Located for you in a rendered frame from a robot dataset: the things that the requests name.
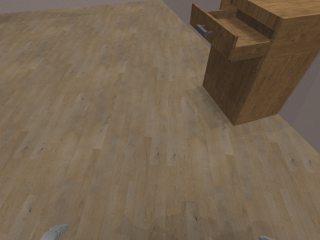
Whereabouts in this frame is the left robot hand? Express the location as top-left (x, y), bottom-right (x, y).
top-left (40, 224), bottom-right (69, 240)

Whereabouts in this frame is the cabinet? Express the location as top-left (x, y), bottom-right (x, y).
top-left (202, 0), bottom-right (320, 126)

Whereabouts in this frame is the handle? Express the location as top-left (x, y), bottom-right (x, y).
top-left (196, 24), bottom-right (213, 36)

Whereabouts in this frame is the drawer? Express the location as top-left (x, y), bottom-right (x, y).
top-left (190, 3), bottom-right (275, 62)

